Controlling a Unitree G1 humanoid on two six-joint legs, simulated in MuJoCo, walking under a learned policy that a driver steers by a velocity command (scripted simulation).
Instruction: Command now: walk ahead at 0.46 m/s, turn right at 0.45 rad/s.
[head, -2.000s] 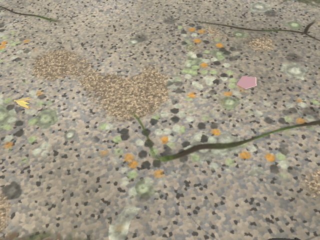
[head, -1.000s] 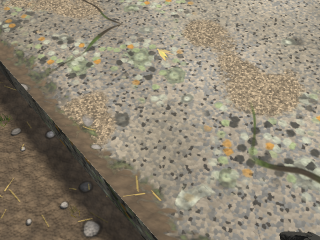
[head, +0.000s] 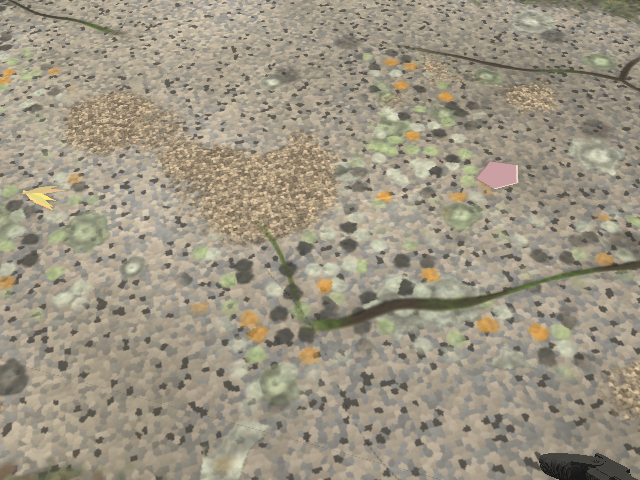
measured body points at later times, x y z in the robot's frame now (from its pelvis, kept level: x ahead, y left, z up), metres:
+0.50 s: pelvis +0.20 -0.08 +0.09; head +0.21 -0.08 +0.54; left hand +0.37 +0.16 +0.02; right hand +0.26 -0.34 -0.05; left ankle +0.08 +0.07 -0.49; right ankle +0.26 -0.19 -0.54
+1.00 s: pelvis +0.48 +0.00 +0.18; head +0.48 +0.00 +0.63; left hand +0.42 +0.25 +0.04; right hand +0.72 -0.17 +0.08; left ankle +0.50 +0.09 -0.54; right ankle +0.31 -0.20 -0.45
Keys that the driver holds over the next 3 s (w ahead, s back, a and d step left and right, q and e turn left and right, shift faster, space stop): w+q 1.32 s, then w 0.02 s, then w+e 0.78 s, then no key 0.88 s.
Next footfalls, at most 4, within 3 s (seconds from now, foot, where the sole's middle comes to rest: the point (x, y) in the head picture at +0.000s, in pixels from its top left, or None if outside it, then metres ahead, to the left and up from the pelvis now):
0.40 right None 0.30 -0.19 -0.57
0.94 left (281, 418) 0.53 0.11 -0.57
1.34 right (309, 263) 0.89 0.06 -0.57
1.76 left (183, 271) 0.87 0.34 -0.57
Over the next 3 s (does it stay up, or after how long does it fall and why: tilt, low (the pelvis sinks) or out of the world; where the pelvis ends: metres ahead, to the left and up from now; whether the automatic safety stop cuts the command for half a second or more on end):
stays up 1.17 0.27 0.20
